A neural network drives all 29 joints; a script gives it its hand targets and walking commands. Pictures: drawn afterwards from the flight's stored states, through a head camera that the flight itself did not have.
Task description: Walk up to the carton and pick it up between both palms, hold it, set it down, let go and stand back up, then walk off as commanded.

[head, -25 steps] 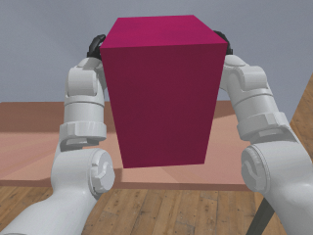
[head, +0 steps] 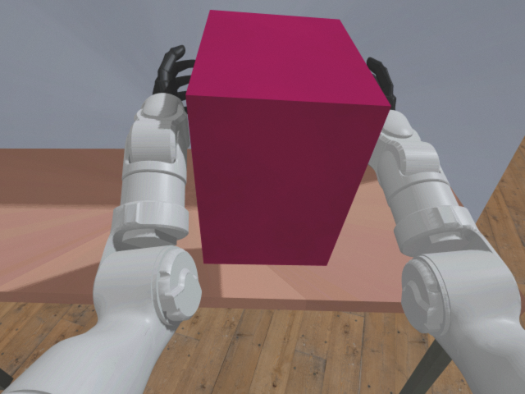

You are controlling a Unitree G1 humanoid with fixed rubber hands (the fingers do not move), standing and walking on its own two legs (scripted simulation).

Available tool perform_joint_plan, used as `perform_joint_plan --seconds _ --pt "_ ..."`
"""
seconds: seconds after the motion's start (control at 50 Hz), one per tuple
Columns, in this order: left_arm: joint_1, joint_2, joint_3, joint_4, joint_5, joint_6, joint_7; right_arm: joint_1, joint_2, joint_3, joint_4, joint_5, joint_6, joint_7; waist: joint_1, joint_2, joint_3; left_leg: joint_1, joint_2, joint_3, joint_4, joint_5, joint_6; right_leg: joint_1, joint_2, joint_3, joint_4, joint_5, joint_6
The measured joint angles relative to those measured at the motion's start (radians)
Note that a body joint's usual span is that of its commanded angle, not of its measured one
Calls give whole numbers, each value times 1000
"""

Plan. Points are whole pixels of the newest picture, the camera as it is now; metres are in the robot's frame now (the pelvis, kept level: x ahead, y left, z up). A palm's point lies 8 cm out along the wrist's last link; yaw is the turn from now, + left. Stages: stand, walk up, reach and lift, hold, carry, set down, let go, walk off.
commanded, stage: set down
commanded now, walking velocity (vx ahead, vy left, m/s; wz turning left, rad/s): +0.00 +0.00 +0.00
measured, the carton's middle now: (270, 143) +0.43 -0.01 +0.23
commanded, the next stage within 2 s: none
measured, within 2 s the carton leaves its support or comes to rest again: neither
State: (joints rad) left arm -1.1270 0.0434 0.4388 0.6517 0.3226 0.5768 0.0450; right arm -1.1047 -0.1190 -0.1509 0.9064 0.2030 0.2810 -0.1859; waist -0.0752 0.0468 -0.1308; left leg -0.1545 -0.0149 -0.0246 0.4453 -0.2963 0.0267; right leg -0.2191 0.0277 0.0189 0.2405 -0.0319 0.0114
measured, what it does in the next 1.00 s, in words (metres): stands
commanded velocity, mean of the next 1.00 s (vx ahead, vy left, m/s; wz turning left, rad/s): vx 0.00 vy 0.00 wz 0.00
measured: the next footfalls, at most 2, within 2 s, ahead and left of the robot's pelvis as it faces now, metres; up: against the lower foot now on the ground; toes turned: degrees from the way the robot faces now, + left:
none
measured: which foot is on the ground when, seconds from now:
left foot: down 0.00-1.00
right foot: down 0.00-1.00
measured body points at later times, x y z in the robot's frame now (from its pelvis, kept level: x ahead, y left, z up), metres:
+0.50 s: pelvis +0.00 +0.01 +0.00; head -0.04 +0.01 +0.45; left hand +0.44 +0.13 +0.27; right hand +0.42 -0.16 +0.25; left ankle -0.04 +0.09 -0.74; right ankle +0.06 -0.14 -0.74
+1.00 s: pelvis +0.02 +0.01 +0.00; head +0.00 +0.02 +0.45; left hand +0.47 +0.12 +0.24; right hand +0.45 -0.16 +0.23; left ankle -0.04 +0.09 -0.74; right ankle +0.06 -0.14 -0.74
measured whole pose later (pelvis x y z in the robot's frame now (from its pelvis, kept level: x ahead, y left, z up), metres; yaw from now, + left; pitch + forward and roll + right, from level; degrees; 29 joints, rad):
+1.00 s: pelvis +0.02 +0.01 +0.00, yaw +0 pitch +1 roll -3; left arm -1.07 0.00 0.43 0.78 0.29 0.41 0.10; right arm -1.05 -0.11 -0.23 0.98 0.17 0.13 -0.14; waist -0.09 0.05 -0.07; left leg -0.13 -0.01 -0.02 0.44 -0.33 0.03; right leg -0.18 0.03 0.02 0.21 -0.05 0.01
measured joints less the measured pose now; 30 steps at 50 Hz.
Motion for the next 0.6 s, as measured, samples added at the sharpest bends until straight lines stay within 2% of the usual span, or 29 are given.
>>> perform_joint_plan --seconds 0.16,0.28,0.4,0.6 --pt "11 -16 -1 -23 -2 -1 6 45 0 12 -46 0 -11 -2 0 0 13 15 0 0 0 -7 0 24 0 0 -20 3 0" --pt "42 -24 -1 -29 -2 -11 3 52 2 13 -44 0 -10 0 0 0 24 25 0 0 0 -9 0 38 0 0 -27 5 0" --pt "52 -33 -1 -26 -2 -25 14 54 3 5 -4 0 -51 15 0 0 27 27 0 0 0 -8 0 40 0 0 -27 6 0" --pt "52 -39 -1 77 -2 -94 34 53 6 -58 50 -14 -96 34 0 0 56 27 0 0 0 -7 0 39 0 0 -27 7 0"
